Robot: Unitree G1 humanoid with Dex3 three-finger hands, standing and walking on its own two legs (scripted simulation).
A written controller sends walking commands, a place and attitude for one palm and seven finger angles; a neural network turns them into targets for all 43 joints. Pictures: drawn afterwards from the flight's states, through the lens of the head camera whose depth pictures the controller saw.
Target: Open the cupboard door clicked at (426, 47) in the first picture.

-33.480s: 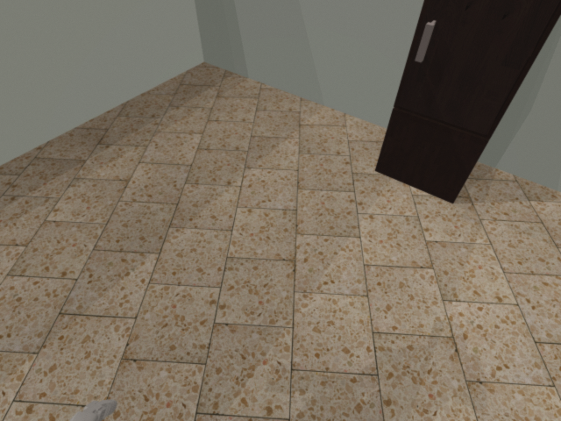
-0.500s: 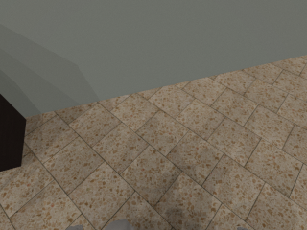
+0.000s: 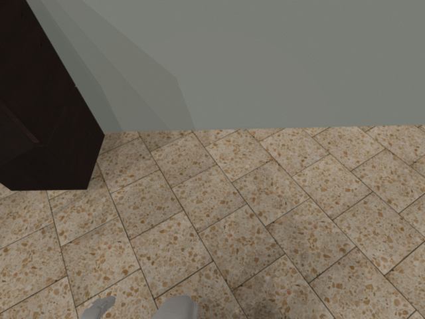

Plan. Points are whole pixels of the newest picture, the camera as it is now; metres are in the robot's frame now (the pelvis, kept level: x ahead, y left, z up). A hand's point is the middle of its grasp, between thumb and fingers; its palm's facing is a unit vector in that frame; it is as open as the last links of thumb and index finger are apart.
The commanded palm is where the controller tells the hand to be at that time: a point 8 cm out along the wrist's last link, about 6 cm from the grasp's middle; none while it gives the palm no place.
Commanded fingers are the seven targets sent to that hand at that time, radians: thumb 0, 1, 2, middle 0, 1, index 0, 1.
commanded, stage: turn to face it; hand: left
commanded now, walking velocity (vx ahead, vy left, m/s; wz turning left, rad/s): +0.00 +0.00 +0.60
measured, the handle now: out of the picture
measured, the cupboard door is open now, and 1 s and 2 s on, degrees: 45 45 45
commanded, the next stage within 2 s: take the last steps up to it in 1.26 s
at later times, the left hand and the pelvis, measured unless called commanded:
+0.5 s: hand out of the picture +0.05 +0.24 -0.16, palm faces +0.30 -0.92 -0.26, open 7.4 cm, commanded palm none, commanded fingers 0.00 0.90 0.90 -0.20 -0.30 -0.20 -0.30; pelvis +0.01 +0.00 +0.00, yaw +17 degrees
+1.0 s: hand out of the picture -0.05 +0.20 -0.18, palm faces +0.58 -0.78 -0.22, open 7.4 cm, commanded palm none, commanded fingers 0.00 0.90 0.90 -0.20 -0.30 -0.20 -0.30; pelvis +0.03 +0.00 -0.01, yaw +35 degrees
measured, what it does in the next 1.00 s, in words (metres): steps on the spot, turning left: left foot, then right foot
